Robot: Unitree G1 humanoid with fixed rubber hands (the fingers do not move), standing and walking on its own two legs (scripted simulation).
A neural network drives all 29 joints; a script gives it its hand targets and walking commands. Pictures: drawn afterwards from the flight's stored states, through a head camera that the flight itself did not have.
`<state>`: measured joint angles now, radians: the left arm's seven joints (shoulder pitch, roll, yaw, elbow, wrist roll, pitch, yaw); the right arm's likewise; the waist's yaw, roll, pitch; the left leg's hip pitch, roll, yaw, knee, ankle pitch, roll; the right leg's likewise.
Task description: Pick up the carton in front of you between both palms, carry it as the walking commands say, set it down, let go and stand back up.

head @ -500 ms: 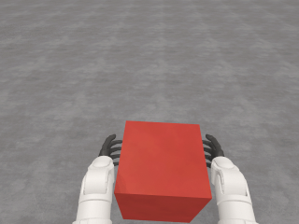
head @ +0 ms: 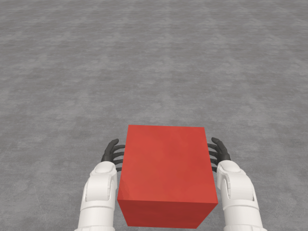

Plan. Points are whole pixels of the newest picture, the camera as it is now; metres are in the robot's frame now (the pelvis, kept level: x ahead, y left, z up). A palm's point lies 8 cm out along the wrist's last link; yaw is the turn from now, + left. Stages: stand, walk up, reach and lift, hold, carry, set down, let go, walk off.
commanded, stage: carry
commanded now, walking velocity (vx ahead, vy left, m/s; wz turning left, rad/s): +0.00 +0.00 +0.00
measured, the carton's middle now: (164, 179) +0.30 +0.00 -0.04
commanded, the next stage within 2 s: hold in 1.42 s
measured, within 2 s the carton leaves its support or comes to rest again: neither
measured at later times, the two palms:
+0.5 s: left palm (111, 167) +0.29 +0.14 +0.05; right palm (227, 166) +0.29 -0.16 +0.05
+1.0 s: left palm (118, 168) +0.29 +0.12 +0.04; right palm (234, 167) +0.29 -0.18 +0.04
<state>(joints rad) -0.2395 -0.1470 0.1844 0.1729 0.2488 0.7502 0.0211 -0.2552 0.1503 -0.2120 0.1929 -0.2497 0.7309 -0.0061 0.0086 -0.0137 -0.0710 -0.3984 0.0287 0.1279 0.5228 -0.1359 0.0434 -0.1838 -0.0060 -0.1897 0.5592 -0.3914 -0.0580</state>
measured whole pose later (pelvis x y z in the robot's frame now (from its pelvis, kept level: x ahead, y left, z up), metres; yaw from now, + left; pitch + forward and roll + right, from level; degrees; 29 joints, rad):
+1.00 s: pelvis +0.00 -0.03 +0.00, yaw +0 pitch +0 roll +1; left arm -0.24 -0.15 0.19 0.17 0.25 0.74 0.02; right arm -0.26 0.15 -0.20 0.18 -0.25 0.74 -0.02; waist 0.00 -0.01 -0.06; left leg -0.40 0.05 0.11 0.54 -0.13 0.00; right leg -0.19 0.00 -0.22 0.60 -0.42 -0.10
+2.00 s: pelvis -0.01 +0.05 +0.00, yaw -18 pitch -2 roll +1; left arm -0.50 -0.23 0.45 0.46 0.39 0.55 0.04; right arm -0.58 0.15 -0.50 0.59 -0.44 0.48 0.08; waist 0.02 -0.04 0.10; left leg -0.32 -0.06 -0.07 0.51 -0.16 0.00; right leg -0.23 0.04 0.12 0.58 -0.32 -0.02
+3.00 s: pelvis -0.07 +0.07 -0.24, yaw -22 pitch +46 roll -3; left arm -0.92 0.01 0.47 0.62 0.19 0.23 0.02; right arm -0.99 0.03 -0.38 0.72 -0.15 0.19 -0.11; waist 0.07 -0.05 -0.14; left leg -2.00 -0.08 -0.11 1.60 -0.40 -0.06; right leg -1.90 0.18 0.06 1.68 -0.58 0.04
